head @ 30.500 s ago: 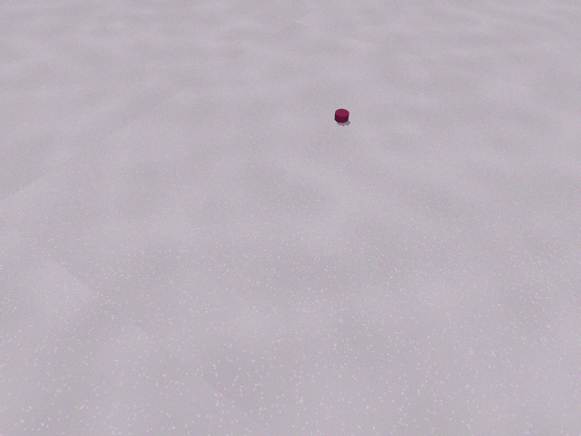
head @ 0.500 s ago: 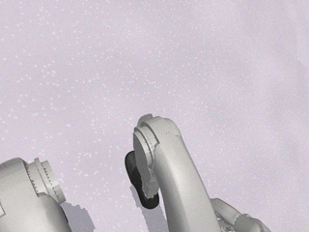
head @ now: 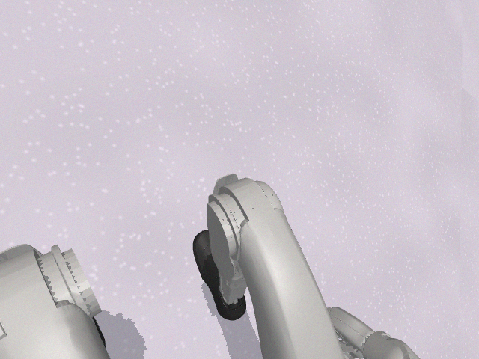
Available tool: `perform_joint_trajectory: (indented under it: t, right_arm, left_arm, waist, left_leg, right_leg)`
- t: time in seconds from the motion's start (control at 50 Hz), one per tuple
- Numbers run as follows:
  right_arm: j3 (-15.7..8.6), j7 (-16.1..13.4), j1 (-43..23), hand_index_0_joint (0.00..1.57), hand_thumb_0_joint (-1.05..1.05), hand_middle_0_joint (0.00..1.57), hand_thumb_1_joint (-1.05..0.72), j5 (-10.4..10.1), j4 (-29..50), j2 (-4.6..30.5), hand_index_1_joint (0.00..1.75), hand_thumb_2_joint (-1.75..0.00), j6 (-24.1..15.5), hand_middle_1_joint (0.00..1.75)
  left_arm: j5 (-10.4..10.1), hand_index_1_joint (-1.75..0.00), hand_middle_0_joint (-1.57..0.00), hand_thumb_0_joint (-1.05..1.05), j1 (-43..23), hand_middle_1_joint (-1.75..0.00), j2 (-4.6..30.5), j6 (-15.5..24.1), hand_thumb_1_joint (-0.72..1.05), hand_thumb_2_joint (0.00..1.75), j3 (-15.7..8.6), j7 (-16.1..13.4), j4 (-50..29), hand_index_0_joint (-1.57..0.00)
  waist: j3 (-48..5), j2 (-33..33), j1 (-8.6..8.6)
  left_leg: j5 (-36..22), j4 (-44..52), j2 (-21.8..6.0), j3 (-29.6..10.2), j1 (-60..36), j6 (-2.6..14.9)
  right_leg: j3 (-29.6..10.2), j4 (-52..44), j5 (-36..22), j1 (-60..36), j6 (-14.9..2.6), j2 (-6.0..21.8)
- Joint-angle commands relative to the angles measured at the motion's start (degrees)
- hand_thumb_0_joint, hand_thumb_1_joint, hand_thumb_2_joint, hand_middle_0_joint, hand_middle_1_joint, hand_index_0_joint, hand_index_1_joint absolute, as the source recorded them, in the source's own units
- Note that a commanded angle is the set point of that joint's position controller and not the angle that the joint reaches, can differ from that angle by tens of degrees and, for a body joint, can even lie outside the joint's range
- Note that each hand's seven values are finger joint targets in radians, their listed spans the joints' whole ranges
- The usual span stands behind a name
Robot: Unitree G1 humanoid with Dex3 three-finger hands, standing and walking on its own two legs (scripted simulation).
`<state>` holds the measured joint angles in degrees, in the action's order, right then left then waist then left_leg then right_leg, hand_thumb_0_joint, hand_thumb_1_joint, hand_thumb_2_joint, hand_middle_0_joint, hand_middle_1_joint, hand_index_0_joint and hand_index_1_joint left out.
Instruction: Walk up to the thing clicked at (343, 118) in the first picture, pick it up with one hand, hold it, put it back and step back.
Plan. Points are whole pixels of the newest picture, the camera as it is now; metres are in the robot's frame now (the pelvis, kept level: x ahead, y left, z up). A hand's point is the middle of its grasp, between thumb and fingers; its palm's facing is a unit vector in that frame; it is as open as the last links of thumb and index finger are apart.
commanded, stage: withdraw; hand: left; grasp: from above
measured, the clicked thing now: out of the picture +0.43 +0.32 -0.27
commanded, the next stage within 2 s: home in 1.02 s
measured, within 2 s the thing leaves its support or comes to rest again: rests again in 0.32 s
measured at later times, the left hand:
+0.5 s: hand out of the picture +0.45 +0.34 -0.15, palm faces -0.30 -0.10 -0.95, open 14.1 cm
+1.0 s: hand out of the picture +0.40 +0.32 -0.13, palm faces -0.49 -0.12 -0.86, open 13.9 cm
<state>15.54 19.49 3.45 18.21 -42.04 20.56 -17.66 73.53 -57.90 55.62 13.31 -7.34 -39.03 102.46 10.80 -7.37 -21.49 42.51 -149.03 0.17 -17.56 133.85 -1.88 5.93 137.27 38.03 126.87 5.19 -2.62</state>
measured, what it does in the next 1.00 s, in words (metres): stands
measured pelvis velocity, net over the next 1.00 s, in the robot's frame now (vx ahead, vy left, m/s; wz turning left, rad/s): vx -0.01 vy -0.02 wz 0.12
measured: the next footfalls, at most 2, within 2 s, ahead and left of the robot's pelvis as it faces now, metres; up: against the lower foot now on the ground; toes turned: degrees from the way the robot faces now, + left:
none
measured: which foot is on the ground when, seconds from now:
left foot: down 0.00-1.00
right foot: down 0.00-1.00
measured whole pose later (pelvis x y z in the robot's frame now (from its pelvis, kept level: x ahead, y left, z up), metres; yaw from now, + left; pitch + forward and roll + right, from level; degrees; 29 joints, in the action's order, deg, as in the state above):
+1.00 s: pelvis -0.01 -0.02 +0.04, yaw +7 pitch +31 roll -8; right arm 6.5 8.0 8.4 9.1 -39.2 19.1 -3.2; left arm 74.6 -57.6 44.8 16.7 -2.7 -21.5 89.3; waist -1.0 -1.6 -16.2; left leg 36.6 -137.4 0.5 -10.8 132.3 -2.5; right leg 1.6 131.9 35.2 128.1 3.6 0.3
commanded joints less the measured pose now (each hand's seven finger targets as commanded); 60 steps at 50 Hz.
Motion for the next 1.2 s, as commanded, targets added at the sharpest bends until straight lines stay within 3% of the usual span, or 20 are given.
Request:
perform_joint_trajectory:
  t: [0.0, 0.12, 0.14, 0.16, 0.22, 0.28, 0.3, 0.34, 0.38, 0.46, 0.54, 0.6, 0.66, 0.76, 0.88, 1.0, 1.08, 1.14, 1.16, 1.18]
  right_arm:
    - [-5.6, -0.4, 10.3, 0.2, 0.0, 0.2, -0.89, -0.4, -0.8, 19.3, 0.3, -0.9, -0.1, 0.3]
    - [-5.9, -1.0, 10.5, 0.2, 0.0, 0.2, -0.9, -0.3, -0.8, 19.5, 0.3, -0.9, 0.5, 0.3]
    - [-6.2, -0.9, 9.8, 0.2, 0.0, 0.2, -0.9, -0.5, -0.3, 19.8, 0.3, -0.9, 0.1, 0.3]
    - [-6.3, -0.8, 10.7, 0.2, 0.0, 0.2, -0.9, -0.2, -0.8, 19.8, 0.3, -0.9, 0.1, 0.3]
    - [-7.7, -0.7, 10.8, 0.2, 0.0, 0.2, -0.91, -1.1, -1.0, 19.4, 0.3, -0.9, 0.3, 0.3]
    - [-9.6, 0.0, 9.4, 0.2, 0.0, 0.2, -0.91, -2.5, -0.4, 17.9, 0.3, -0.91, 0.4, 0.3]
    - [-10.4, 0.3, 9.9, 0.2, 0.0, 0.2, -0.91, -3.2, -0.3, 17.4, 0.3, -0.91, 0.8, 0.3]
    - [-12.1, 0.6, 11.1, 0.2, 0.0, 0.2, -0.9, -4.6, -0.8, 16.9, 0.3, -0.9, 2.3, 0.3]
    - [-13.6, 0.6, 11.0, 0.2, 0.0, 0.2, -0.9, -6.3, -0.7, 15.8, 0.3, -0.9, 4.2, 0.3]
    - [-16.2, -0.4, 13.7, 0.2, 0.0, 0.2, -0.9, -10.0, -0.7, 14.2, 0.3, -0.91, 7.9, 0.3]
    - [-18.1, -2.7, 16.0, 0.2, 0.0, 0.2, -0.91, -11.4, 0.1, 12.8, 0.3, -0.91, 11.4, 0.3]
    - [-18.2, -4.8, 16.3, 0.2, 0.0, 0.2, -0.91, -12.3, 1.2, 12.1, 0.3, -0.91, 13.0, 0.3]
    - [-17.3, -7.1, 15.3, 0.2, 0.0, 0.2, -0.9, -12.0, 2.9, 11.2, 0.3, -0.91, 14.2, 0.3]
    - [-15.3, -10.3, 13.6, 0.2, 0.0, 0.2, -0.9, -11.4, 4.0, 9.9, 0.3, -0.9, 14.9, 0.3]
    - [-13.2, -11.7, 14.3, 0.2, 0.0, 0.2, -0.9, -9.7, 4.1, 10.0, 0.3, -0.9, 14.3, 0.3]
    - [-13.0, -12.2, 15.7, 0.2, 0.0, 0.2, -0.9, -7.4, 3.1, 12.0, 0.3, -0.9, 12.6, 0.3]
    - [-15.0, -11.7, 15.9, 0.2, 0.0, 0.2, -0.88, -6.9, 2.3, 12.4, 0.3, -0.89, 11.9, 0.3]
    - [-16.6, -10.8, 16.5, 0.2, 0.0, 0.2, -0.88, -8.0, 1.6, 12.1, 0.3, -0.9, 11.6, 0.3]
    - [-17.3, -10.8, 17.2, 0.2, 0.0, 0.2, -0.88, -8.4, 1.7, 12.5, 0.3, -0.9, 11.8, 0.3]
    - [-17.9, -10.6, 17.6, 0.2, 0.0, 0.2, -0.89, -9.1, 1.4, 12.3, 0.3, -0.89, 12.1, 0.3]
  left_arm:
    - [-0.7, -1.04, -0.06, 0.0, -13.5, -1.06, 10.5, 0.6, -0.48, 0.94, 0.0, -2.5, -5.2, -0.08]
    - [0.0, -1.0, -0.07, 0.0, -14.1, -1.01, 11.3, 0.2, -0.51, 0.98, -0.1, -3.8, -6.3, -0.08]
    - [0.2, -1.0, -0.07, 0.0, -15.4, -1.01, 10.4, 0.0, -0.51, 0.98, 1.1, -3.5, -7.4, -0.08]
    - [0.4, -1.0, -0.07, 0.0, -15.8, -1.01, 12.1, -0.2, -0.5, 0.98, -0.3, -3.7, -7.7, -0.08]
    - [0.6, -1.0, -0.07, 0.0, -16.2, -1.0, 14.4, -1.7, -0.52, 0.99, -2.6, -3.5, -11.3, -0.07]
    - [-1.3, -1.0, -0.07, 0.0, -15.3, -0.99, 10.8, -3.2, -0.54, 1.0, -2.4, -1.6, -20.2, -0.06]
    - [-1.4, -1.0, -0.07, 0.0, -12.0, -0.99, 8.1, -4.2, -0.54, 1.0, -1.0, -0.5, -19.2, -0.06]
    - [-2.4, -1.0, -0.07, 0.0, -11.7, -0.99, 8.5, -5.9, -0.53, 1.0, -2.5, 1.1, -25.0, -0.06]
    - [-4.0, -1.0, -0.07, 0.0, -9.4, -0.99, 4.2, -8.0, -0.53, 1.01, -0.8, 3.8, -27.1, -0.06]
    - [-6.8, -1.01, -0.08, 0.0, -10.5, -1.0, -2.2, -10.4, -0.54, 1.02, 3.6, 12.0, -31.5, -0.07]
    - [-8.2, -1.02, -0.09, 0.0, -13.3, -1.01, -9.2, -10.0, -0.54, 1.02, 8.0, 19.9, -35.2, -0.07]
    - [-8.4, -1.04, -0.08, 0.0, -13.6, -1.02, -9.6, -8.5, -0.55, 1.04, 9.0, 24.2, -33.6, -0.06]
    - [-7.8, -1.03, -0.08, 0.0, -13.2, -1.02, -8.0, -6.2, -0.54, 1.03, 8.5, 25.8, -32.0, -0.07]
    - [-5.0, -1.03, -0.08, 0.0, -13.8, -1.02, -3.9, -1.8, -0.53, 1.03, 6.6, 24.1, -27.5, -0.07]
    - [-1.1, -1.02, -0.08, 0.0, -16.4, -1.02, -0.2, 2.5, -0.51, 1.01, 5.0, 17.4, -20.4, -0.08]
    - [2.4, -1.01, -0.07, 0.0, -21.2, -1.02, 8.9, 3.7, -0.52, 1.0, -1.0, 9.3, -21.8, -0.07]
    - [1.3, -0.92, -0.15, 0.0, -16.8, -0.92, 8.9, 0.9, -0.43, 0.91, -3.6, 7.2, -27.9, -0.16]
    - [-1.6, -0.84, -0.23, 0.0, -15.2, -0.84, 7.1, -1.9, -0.35, 0.86, -2.8, 9.0, -32.5, -0.21]
    - [-3.0, -0.76, -0.24, 0.0, -13.0, -0.76, 7.1, -2.8, -0.27, 0.88, -3.6, 9.8, -35.5, -0.21]
    - [-4.2, -0.84, -0.16, 0.0, -10.7, -0.84, 7.0, -3.7, -0.35, 0.92, -3.7, 10.8, -36.5, -0.14]
  waist:
    - [-36.3, 29.9, -3.74]
    - [-36.9, 29.2, -3.81]
    - [-36.9, 30.4, -3.76]
    - [-37.8, 32.0, -3.88]
    - [-40.3, 34.0, -2.31]
    - [-47.7, 41.4, 1.25]
    - [-47.2, 41.0, 1.65]
    - [-50.0, 41.1, 4.28]
    - [-52.0, 39.3, 6.06]
    - [-51.1, 32.2, 5.76]
    - [-50.6, 25.7, 4.3]
    - [-47.0, 19.8, 4.47]
    - [-43.1, 16.2, 4.7]
    - [-41.1, 15.3, 5.18]
    - [-44.3, 18.1, 4.17]
    - [-49.9, 27.2, 4.97]
    - [-55.3, 32.7, 6.44]
    - [-58.7, 34.2, 7.07]
    - [-61.0, 34.2, 8.29]
    - [-62.7, 34.8, 9.46]
  left_leg:
    - [-14.3, 16.6, -2.0, 7.9, -28.5, 1.11]
    - [-13.4, 17.0, -2.1, 8.2, -28.0, 1.29]
    - [-13.8, 16.6, -1.9, 8.3, -28.9, 1.12]
    - [-13.8, 17.2, -2.1, 8.3, -29.5, 1.1]
    - [-14.0, 17.6, -2.1, 8.7, -30.9, 0.8]
    - [-16.8, 19.8, -1.9, 9.4, -36.6, -0.23]
    - [-16.6, 20.0, -1.7, 10.0, -35.9, -0.03]
    - [-17.1, 21.3, -1.2, 10.9, -33.8, 0.39]
    - [-17.6, 22.7, -1.0, 11.8, -33.2, 0.8]
    - [-13.9, 25.1, -0.5, 12.6, -30.0, 2.11]
    - [-11.6, 27.9, -0.1, 12.2, -30.9, 2.46]
    - [-8.8, 28.9, 0.4, 12.0, -27.7, 3.01]
    - [-6.2, 29.3, 0.9, 12.8, -25.4, 3.25]
    - [-5.1, 28.4, 1.3, 14.8, -23.0, 3.55]
    - [-6.7, 25.4, 1.2, 15.4, -22.6, 3.45]
    - [-8.7, 24.0, 0.7, 15.0, -29.5, 2.5]
    - [-12.2, 24.1, 0.7, 15.7, -34.2, 1.98]
    - [-13.7, 24.9, 0.4, 15.8, -36.0, 2.0]
    - [-15.1, 25.6, 0.5, 16.1, -37.0, 2.02]
    - [-16.5, 26.4, 0.5, 16.4, -37.5, 2.06]
  right_leg:
    - [10.5, -9.6, -15.9, -19.1, -5.42, -1.8]
    - [10.0, -11.3, -15.5, -20.1, -5.32, -2.0]
    - [10.1, -10.2, -15.8, -18.6, -5.34, -1.5]
    - [10.2, -10.5, -15.7, -19.1, -5.42, -1.8]
    - [9.3, -10.7, -16.0, -19.5, -5.6, -1.5]
    - [9.1, -9.5, -17.2, -17.5, -6.45, -1.0]
    - [8.7, -10.1, -17.0, -16.7, -6.56, -1.3]
    - [7.9, -10.8, -17.3, -16.2, -6.81, -1.2]
    - [6.9, -12.0, -17.4, -15.3, -7.06, -1.2]
    - [4.9, -15.3, -14.6, -15.5, -7.07, -0.9]
    - [3.7, -18.9, -12.7, -17.2, -7.11, -0.2]
    - [2.8, -20.4, -9.8, -17.6, -7.1, 0.2]
    - [2.3, -22.3, -6.2, -18.0, -7.17, 0.8]
    - [1.3, -23.1, -3.3, -18.3, -7.1, 0.9]
    - [0.9, -20.7, -3.8, -18.2, -6.79, 0.7]
    - [2.5, -16.9, -5.9, -15.6, -7.2, 0.7]
    - [3.3, -14.9, -10.5, -14.7, -7.29, 1.2]
    - [3.1, -14.9, -12.4, -15.3, -7.55, 1.4]
    - [3.0, -15.7, -13.7, -16.8, -7.39, 1.6]
    - [2.5, -16.1, -14.9, -18.7, -7.49, 1.5]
